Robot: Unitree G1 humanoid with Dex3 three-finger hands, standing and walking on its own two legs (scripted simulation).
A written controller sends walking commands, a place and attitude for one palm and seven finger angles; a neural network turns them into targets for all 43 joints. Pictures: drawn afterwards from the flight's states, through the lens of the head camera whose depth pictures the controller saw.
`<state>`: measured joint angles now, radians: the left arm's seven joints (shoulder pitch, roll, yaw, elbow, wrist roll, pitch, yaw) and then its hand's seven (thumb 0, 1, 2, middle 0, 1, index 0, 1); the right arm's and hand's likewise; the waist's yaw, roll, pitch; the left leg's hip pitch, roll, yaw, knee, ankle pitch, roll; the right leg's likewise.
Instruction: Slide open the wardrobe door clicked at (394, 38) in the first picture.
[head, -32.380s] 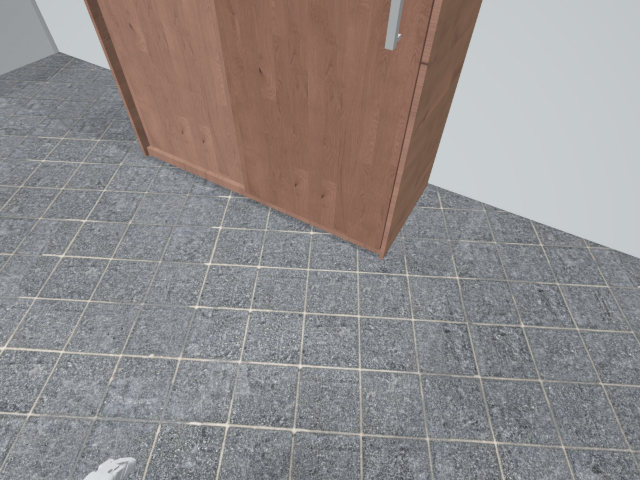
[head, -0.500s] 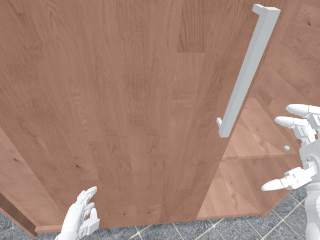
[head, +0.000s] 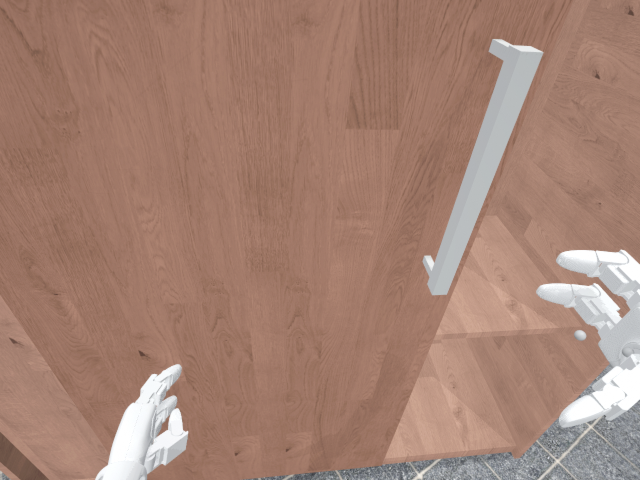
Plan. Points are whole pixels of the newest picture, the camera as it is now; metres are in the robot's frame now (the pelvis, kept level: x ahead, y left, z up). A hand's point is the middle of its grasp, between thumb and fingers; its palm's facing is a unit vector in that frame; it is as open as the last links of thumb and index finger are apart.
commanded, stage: draw the hand back to the body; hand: right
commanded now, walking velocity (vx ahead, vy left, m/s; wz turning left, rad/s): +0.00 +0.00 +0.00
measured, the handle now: (464, 186) +0.38 -0.16 +0.24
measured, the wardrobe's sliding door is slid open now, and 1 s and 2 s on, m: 0.43 0.43 0.43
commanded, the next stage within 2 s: step back with the hand held close in 1.20 s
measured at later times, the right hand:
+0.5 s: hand (596, 342) +0.21 -0.27 +0.17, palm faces +0.42 +0.85 -0.33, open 12.0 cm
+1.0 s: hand (597, 343) +0.21 -0.27 +0.17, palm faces +0.42 +0.83 -0.36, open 7.7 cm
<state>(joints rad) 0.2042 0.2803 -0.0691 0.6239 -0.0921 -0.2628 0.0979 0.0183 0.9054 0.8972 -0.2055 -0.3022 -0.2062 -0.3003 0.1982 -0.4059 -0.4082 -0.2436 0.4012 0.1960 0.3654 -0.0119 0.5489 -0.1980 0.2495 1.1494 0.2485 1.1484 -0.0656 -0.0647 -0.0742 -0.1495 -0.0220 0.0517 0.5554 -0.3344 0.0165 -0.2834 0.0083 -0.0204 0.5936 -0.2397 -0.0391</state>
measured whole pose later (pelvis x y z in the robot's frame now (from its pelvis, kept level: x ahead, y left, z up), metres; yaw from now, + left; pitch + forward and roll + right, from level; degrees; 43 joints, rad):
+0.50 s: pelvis +0.01 -0.01 +0.01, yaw +1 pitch -5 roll +1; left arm 0.22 0.23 -0.04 0.68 -0.01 -0.15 0.07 0.02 0.90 0.90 -0.21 -0.30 -0.21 -0.30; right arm 0.39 -0.35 -0.31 -0.36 0.09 -0.09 -0.10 -0.01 -0.01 -0.47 0.23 0.82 0.23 0.82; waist -0.07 -0.05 0.01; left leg -0.07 -0.01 0.02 0.44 -0.28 0.00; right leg -0.19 0.02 -0.05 0.48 -0.20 -0.05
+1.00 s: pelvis +0.02 -0.01 +0.01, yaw +2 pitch -5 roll +1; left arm 0.19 0.23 -0.02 0.63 -0.01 -0.10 0.06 0.02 0.91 0.90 -0.21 -0.30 -0.21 -0.30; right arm 0.47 -0.36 -0.32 -0.41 0.09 -0.08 -0.10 0.01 -0.82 -0.86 0.21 0.34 0.21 0.34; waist -0.08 -0.05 0.01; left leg -0.03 -0.01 0.01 0.39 -0.28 0.00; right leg -0.16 0.02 -0.06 0.45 -0.21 -0.05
